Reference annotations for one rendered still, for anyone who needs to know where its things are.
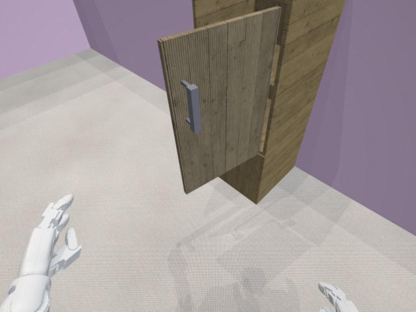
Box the left robot hand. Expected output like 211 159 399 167
18 194 82 278

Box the right robot hand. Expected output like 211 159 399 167
318 282 359 312

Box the left robot forearm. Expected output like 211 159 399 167
0 274 51 312

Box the handle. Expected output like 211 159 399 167
181 80 202 133

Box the cupboard door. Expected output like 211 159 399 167
157 6 281 194

